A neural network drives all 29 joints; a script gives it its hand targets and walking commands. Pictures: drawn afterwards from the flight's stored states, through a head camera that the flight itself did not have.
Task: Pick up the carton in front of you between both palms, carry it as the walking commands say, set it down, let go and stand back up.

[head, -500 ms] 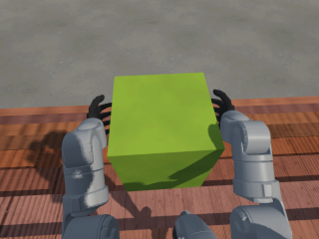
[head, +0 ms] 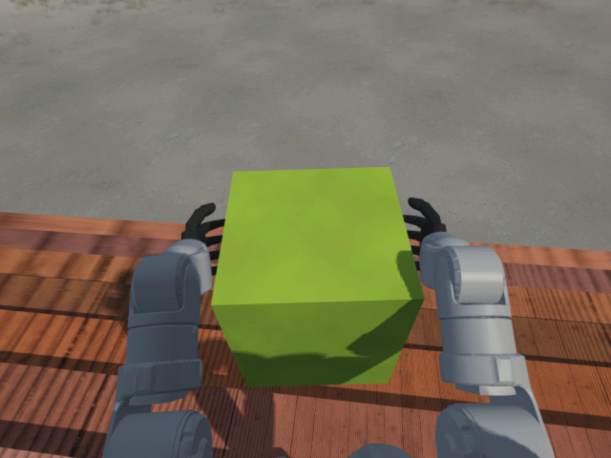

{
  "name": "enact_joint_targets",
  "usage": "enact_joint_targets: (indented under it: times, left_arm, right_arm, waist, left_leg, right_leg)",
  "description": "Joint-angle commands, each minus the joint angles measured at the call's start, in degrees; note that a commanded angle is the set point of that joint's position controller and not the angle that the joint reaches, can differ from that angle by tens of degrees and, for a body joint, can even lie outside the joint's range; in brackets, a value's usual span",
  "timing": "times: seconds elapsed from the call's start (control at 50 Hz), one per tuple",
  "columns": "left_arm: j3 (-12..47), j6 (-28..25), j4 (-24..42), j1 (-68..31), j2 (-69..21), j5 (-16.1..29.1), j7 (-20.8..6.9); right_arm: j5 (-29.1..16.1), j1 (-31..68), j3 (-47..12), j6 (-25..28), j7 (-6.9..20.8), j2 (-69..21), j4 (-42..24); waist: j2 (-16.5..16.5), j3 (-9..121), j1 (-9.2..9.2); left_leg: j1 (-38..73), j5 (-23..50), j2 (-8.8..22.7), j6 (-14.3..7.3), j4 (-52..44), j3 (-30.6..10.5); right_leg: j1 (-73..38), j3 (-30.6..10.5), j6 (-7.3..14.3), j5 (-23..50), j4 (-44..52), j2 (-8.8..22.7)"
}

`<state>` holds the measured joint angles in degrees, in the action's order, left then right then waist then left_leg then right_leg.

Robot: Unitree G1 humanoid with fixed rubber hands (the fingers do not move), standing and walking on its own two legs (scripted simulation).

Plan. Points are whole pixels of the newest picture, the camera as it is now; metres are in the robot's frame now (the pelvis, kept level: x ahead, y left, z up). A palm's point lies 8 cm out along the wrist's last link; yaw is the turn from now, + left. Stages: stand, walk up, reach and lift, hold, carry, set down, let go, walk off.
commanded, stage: carry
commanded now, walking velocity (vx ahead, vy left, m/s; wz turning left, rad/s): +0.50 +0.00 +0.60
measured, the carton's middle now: (314, 283) +0.35 -0.01 +0.03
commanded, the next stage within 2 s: none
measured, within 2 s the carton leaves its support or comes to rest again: neither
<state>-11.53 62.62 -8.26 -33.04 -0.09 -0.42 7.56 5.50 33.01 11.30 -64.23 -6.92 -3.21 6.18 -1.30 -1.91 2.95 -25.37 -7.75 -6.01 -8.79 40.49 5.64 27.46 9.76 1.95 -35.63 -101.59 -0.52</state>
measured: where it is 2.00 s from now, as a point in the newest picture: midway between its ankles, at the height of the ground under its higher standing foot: (328, 258)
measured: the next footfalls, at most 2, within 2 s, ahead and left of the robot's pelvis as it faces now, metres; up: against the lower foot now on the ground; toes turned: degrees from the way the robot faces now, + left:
right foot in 0.28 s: +0.37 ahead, -0.12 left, -0.16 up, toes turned +8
left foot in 0.68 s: +0.70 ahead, +0.06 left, -0.32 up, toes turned +2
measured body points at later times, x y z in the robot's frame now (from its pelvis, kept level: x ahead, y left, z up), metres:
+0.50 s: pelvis +0.39 -0.06 -0.19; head +0.42 -0.04 +0.26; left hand +0.69 +0.19 -0.13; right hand +0.77 -0.11 -0.13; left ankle +0.43 +0.07 -0.83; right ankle +0.33 -0.12 -0.88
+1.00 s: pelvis +0.76 -0.01 -0.40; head +0.80 +0.00 +0.05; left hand +1.14 +0.07 -0.34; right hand +1.08 -0.22 -0.32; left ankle +0.66 +0.06 -1.04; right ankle +0.90 -0.14 -1.08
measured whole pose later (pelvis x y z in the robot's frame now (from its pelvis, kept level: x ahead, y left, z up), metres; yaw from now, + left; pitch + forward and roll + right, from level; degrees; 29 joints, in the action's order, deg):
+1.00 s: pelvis +0.76 -0.01 -0.40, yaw -7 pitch +2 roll +0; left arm -11.7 60.7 -2.2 -26.8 -2.1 -3.4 7.2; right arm -1.8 29.3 7.3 -57.8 -9.4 -1.3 8.0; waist 2.9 -0.8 6.0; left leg -21.1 -48.0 -0.1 -4.7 66.7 9.8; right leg 40.6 0.4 3.7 13.7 -46.8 0.1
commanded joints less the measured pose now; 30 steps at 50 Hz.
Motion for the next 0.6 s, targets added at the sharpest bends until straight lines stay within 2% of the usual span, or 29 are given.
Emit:
enact_joint_targets:
  times: [0.0, 0.02, 0.04, 0.06, 0.08, 0.1, 0.12, 0.16, 0.18, 0.2, 0.22, 0.24, 0.26, 0.28, 0.3, 0.32, 0.34, 0.36, 0.38, 0.4, 0.42, 0.44, 0.46, 0.48, 0.5, 0.52, 0.54, 0.56, 0.58]
  left_arm:
    - [34.7, -1.0, 6.1, -34.2, -60.8, 16.3, -13.5]
    - [32.6, -1.6, 4.1, -30.7, -58.8, 14.6, -13.0]
    - [30.8, -2.2, 4.5, -27.9, -58.1, 13.4, -12.6]
    - [30.5, -3.1, 6.3, -30.0, -56.6, 12.0, -12.4]
    - [31.1, -3.7, 7.1, -31.5, -56.7, 11.7, -12.4]
    - [31.7, -4.4, 8.5, -31.4, -56.4, 11.7, -12.3]
    - [32.4, -4.9, 9.4, -32.2, -56.5, 11.7, -12.3]
    - [33.7, -5.3, 9.0, -28.3, -56.5, 11.8, -12.4]
    - [34.7, -5.3, 9.8, -27.5, -56.4, 12.1, -12.3]
    - [36.2, -5.0, 11.6, -28.3, -56.3, 13.2, -12.3]
    - [37.2, -4.6, 12.5, -27.9, -56.2, 13.9, -12.2]
    - [38.6, -4.1, 13.0, -28.7, -55.5, 14.2, -12.1]
    - [39.3, -3.7, 12.7, -27.5, -54.6, 15.0, -12.4]
    - [39.7, -3.1, 11.8, -27.5, -53.6, 16.1, -12.9]
    - [39.6, -2.9, 8.9, -26.7, -51.8, 17.3, -12.9]
    - [41.5, -3.0, 7.8, -27.7, -54.8, 19.7, -13.3]
    - [42.8, -3.1, 9.7, -32.2, -56.7, 22.1, -14.1]
    - [44.2, -2.8, 9.1, -34.4, -59.8, 24.6, -14.4]
    - [45.0, -2.9, 9.7, -35.8, -60.1, 26.5, -14.8]
    - [46.1, -3.7, 9.7, -37.5, -61.6, 28.0, -15.1]
    - [46.6, -4.4, 10.6, -40.1, -64.7, 29.2, -15.4]
    - [47.6, -5.0, 12.0, -42.7, -66.1, 30.7, -15.7]
    - [47.5, -5.6, 11.8, -44.4, -65.7, 30.8, -16.0]
    - [47.8, -5.8, 10.1, -42.9, -66.4, 31.4, -16.1]
    - [47.5, -6.1, 9.2, -40.9, -67.0, 31.5, -16.1]
    - [46.8, -6.2, 8.5, -39.5, -66.9, 31.1, -16.3]
    - [46.0, -6.4, 7.6, -37.8, -66.5, 30.7, -16.3]
    - [45.3, -6.6, 6.8, -35.7, -65.0, 30.3, -16.4]
    - [44.9, -6.5, 5.6, -34.8, -64.4, 29.9, -16.3]
  right_arm:
    - [-29.4, 38.5, -42.8, 2.4, 13.7, -61.9, -5.6]
    - [-32.4, 42.7, -44.4, 2.8, 14.1, -63.3, -7.6]
    - [-34.2, 44.3, -45.8, 3.7, 14.3, -63.7, -8.6]
    - [-35.7, 46.0, -47.1, 4.6, 14.4, -65.7, -9.0]
    - [-36.5, 47.4, -47.4, 5.3, 14.5, -66.2, -9.7]
    - [-37.1, 46.7, -48.0, 5.8, 14.4, -66.2, -9.6]
    - [-37.1, 45.3, -47.2, 6.2, 14.4, -65.8, -9.4]
    - [-36.1, 40.2, -47.0, 6.2, 14.0, -65.4, -7.9]
    - [-34.7, 37.5, -46.6, 6.6, 13.9, -64.4, -7.5]
    - [-33.6, 34.9, -45.9, 6.8, 13.8, -63.4, -6.8]
    - [-32.5, 32.5, -44.8, 6.8, 13.7, -62.5, -5.9]
    - [-30.9, 29.5, -43.8, 6.7, 13.5, -61.4, -4.7]
    - [-29.1, 28.0, -42.6, 6.6, 13.3, -59.7, -4.0]
    - [-26.6, 28.3, -40.8, 6.4, 13.0, -58.5, -3.3]
    - [-25.1, 25.0, -38.5, 5.0, 12.5, -57.1, -1.3]
    - [-22.5, 24.2, -36.8, 4.5, 11.9, -53.1, -2.3]
    - [-21.1, 27.3, -35.6, 4.7, 11.5, -52.8, -3.0]
    - [-19.3, 27.3, -34.0, 5.0, 11.2, -51.9, -1.6]
    - [-17.7, 25.2, -33.0, 5.5, 11.0, -52.3, 0.4]
    - [-16.7, 22.4, -31.7, 6.1, 10.8, -51.6, -0.5]
    - [-15.5, 25.3, -31.5, 6.8, 10.8, -51.1, -2.6]
    - [-15.3, 27.8, -31.1, 7.3, 10.8, -51.3, -4.2]
    - [-15.5, 31.0, -31.2, 8.1, 10.7, -51.4, -5.3]
    - [-15.4, 28.1, -31.7, 8.4, 10.5, -51.6, -5.0]
    - [-14.7, 27.7, -32.1, 8.8, 10.4, -50.9, -5.8]
    - [-14.5, 27.1, -32.6, 9.0, 10.0, -50.6, -6.4]
    - [-14.4, 27.3, -33.4, 9.1, 9.8, -50.5, -6.9]
    - [-14.7, 27.4, -33.7, 9.0, 9.7, -49.7, -7.8]
    - [-14.7, 27.2, -34.4, 8.5, 9.5, -48.7, -8.5]
  waist:
    - [5.0, 22.8, 2.49]
    - [4.5, 24.3, 0.17]
    - [3.8, 26.6, -0.65]
    - [2.9, 26.9, 0.44]
    - [-0.1, 27.7, 0.89]
    - [-1.8, 29.5, 0.28]
    - [3.5, 28.9, 2.76]
    - [6.6, 26.1, 4.77]
    - [2.8, 25.0, 5.14]
    - [-0.8, 23.0, 4.44]
    - [-4.5, 24.1, 2.74]
    - [-8.1, 27.9, -2.79]
    - [-4.3, 28.4, -9.41]
    - [7.2, 24.1, -12.67]
    - [18.0, 30.4, -5.79]
    - [15.3, 33.2, -9.27]
    - [8.9, 27.1, -8.83]
    - [2.9, 22.5, -8.75]
    - [1.0, 20.4, -9.49]
    - [3.7, 27.7, -9.14]
    - [-3.8, 25.1, -9.36]
    - [-1.1, 22.9, -9.17]
    - [2.1, 22.4, -9.50]
    - [7.3, 26.2, -7.47]
    - [3.1, 26.0, -9.91]
    - [4.0, 26.4, -10.97]
    - [0.3, 25.1, -13.01]
    - [0.4, 22.2, -13.50]
    - [3.8, 20.3, -13.05]
  left_leg:
    - [38.4, 28.4, 15.3, -9.4, -0.2, -33.2]
    - [36.3, 31.3, 15.8, -8.7, 2.1, -31.8]
    - [27.8, 21.1, 18.4, -12.2, 0.4, -38.0]
    - [20.1, 23.0, 18.5, -14.2, -1.6, -40.9]
    - [17.8, 29.1, 17.3, -13.9, -0.3, -39.4]
    - [19.2, 31.7, 16.8, -13.0, 4.7, -37.7]
    - [21.5, 16.7, 9.3, -9.3, 12.3, -32.2]
    - [11.3, 1.4, 3.1, -5.3, 16.5, -22.0]
    - [5.6, 0.5, 1.7, -3.6, 16.2, -17.8]
    - [1.0, -1.1, 2.1, -2.5, 18.2, -17.2]
    - [-0.9, -2.4, 2.0, -0.6, 23.3, -14.4]
    - [0.4, 6.2, 3.7, 1.4, 32.8, -10.7]
    - [-2.2, 13.4, 3.6, 2.7, 45.9, -6.9]
    - [-11.6, -22.5, -1.9, 5.1, 65.1, -5.0]
    - [-32.7, -32.9, -1.4, 6.6, 72.3, -8.7]
    - [-35.6, -27.4, 0.6, 5.7, 66.7, -10.6]
    - [-33.6, -26.2, 1.9, 5.6, 60.4, -10.3]
    - [-33.0, -28.2, 3.8, 6.5, 54.4, -8.7]
    - [-38.0, -22.1, 5.5, 6.0, 45.9, -9.0]
    - [-37.2, -19.9, 6.8, 6.0, 44.7, -12.6]
    - [-30.3, -12.3, 7.4, 7.8, 28.8, -12.7]
    - [-22.8, -11.3, 6.3, 8.8, 19.7, -10.9]
    - [-17.2, -10.9, 5.0, 9.3, 17.7, -7.9]
    - [-12.5, 0.2, 5.1, 7.2, 27.8, -7.4]
    - [-22.0, 15.6, 6.4, 7.1, 16.1, -10.7]
    - [-25.7, 17.7, 4.5, 7.1, 12.0, -8.2]
    - [-18.3, 28.6, 4.2, 7.6, 0.0, -7.4]
    - [-7.5, 30.5, 1.7, 8.3, -9.0, -2.2]
    - [3.0, 33.3, 1.7, 8.2, -12.6, -1.0]
  right_leg:
    - [31.2, -16.5, -3.0, 5.7, 9.3, 2.7]
    - [30.6, -15.3, -2.9, 5.0, 14.6, 3.3]
    - [25.8, -17.3, -3.5, 9.9, 26.9, 2.4]
    - [17.7, -16.1, -3.5, 13.4, 31.0, 1.6]
    - [14.6, -13.9, -3.5, 18.1, 29.7, 0.7]
    - [14.4, -14.9, -2.5, 23.1, 27.4, 1.6]
    - [18.8, -16.2, -1.9, 35.9, 39.4, 1.1]
    - [5.4, -9.8, -2.5, 53.7, 59.0, -2.6]
    - [-4.3, -7.5, -3.1, 54.5, 65.7, -3.9]
    - [-11.2, -6.6, -3.5, 56.4, 68.6, -3.5]
    - [-18.0, -4.8, -3.2, 62.6, 69.0, -3.7]
    - [-26.0, -5.8, -1.0, 67.0, 68.5, -1.1]
    - [-32.8, -5.8, 0.7, 63.8, 73.6, -0.1]
    - [-37.3, -12.3, 3.5, 67.3, 74.0, 6.4]
    - [-56.3, -31.7, 8.8, 77.9, 60.5, 18.1]
    - [-53.0, -40.6, 13.0, 55.4, 63.8, 18.6]
    - [-43.8, -38.6, 12.8, 50.3, 66.8, 16.0]
    - [-38.7, -36.4, 11.2, 58.6, 64.7, 12.9]
    - [-39.8, -33.1, 10.1, 59.7, 59.9, 10.1]
    - [-41.1, -43.2, 15.3, 52.4, 58.4, 14.7]
    - [-30.9, -43.8, 16.6, 47.2, 63.6, 14.1]
    - [-24.9, -42.4, 16.5, 49.7, 66.1, 12.6]
    - [-21.7, -38.2, 15.1, 53.6, 66.4, 10.9]
    - [-20.2, -36.3, 14.0, 56.9, 60.3, 12.8]
    - [-28.7, -32.0, 11.3, 43.0, 49.6, 5.5]
    - [-34.2, -30.6, 11.1, 42.6, 48.4, 3.1]
    - [-28.8, -27.5, 10.1, 36.1, 45.0, -0.3]
    - [-19.8, -22.6, 9.9, 32.0, 46.9, -2.7]
    - [-11.4, -21.2, 9.9, 30.4, 46.0, -2.6]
